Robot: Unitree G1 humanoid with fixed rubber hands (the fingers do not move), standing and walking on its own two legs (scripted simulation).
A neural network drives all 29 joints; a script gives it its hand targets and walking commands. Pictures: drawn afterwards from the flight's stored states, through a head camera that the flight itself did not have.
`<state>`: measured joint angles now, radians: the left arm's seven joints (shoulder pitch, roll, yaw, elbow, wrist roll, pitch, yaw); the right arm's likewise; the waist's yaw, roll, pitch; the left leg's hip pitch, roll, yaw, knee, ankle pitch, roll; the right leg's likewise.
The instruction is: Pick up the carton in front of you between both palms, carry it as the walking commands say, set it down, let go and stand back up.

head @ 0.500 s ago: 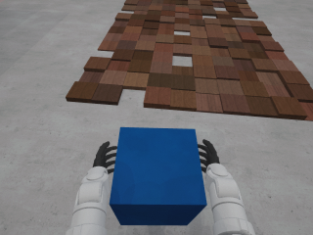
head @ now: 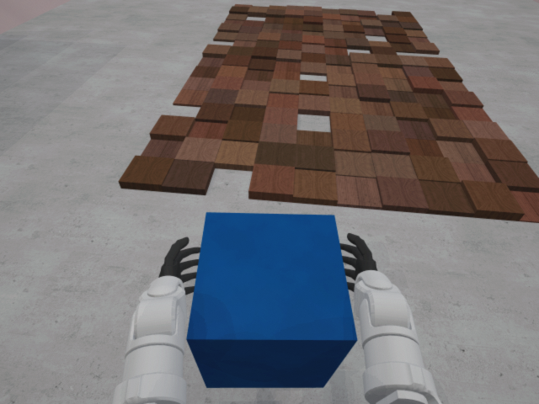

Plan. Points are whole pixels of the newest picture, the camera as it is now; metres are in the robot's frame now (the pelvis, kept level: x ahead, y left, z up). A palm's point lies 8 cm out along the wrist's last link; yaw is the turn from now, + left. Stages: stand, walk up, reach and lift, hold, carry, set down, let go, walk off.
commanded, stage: reach and lift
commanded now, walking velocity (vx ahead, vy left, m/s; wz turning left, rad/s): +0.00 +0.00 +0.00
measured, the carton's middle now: (268, 304) +0.31 +0.00 -0.04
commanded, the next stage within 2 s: hold in 0.64 s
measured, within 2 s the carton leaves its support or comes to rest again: neither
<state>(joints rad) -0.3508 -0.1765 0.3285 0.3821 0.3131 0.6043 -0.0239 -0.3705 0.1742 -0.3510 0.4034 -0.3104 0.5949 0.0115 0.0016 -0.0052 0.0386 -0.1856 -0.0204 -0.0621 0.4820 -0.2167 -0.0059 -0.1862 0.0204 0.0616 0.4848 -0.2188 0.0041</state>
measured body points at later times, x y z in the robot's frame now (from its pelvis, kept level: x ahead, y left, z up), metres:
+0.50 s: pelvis +0.02 +0.00 +0.01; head +0.00 +0.00 +0.46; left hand +0.32 +0.15 +0.03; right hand +0.33 -0.15 +0.03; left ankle +0.03 +0.12 -0.74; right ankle +0.03 -0.12 -0.74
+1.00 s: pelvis +0.01 +0.00 +0.01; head -0.03 +0.00 +0.45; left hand +0.31 +0.15 +0.05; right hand +0.31 -0.15 +0.05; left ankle +0.03 +0.12 -0.74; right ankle +0.03 -0.12 -0.74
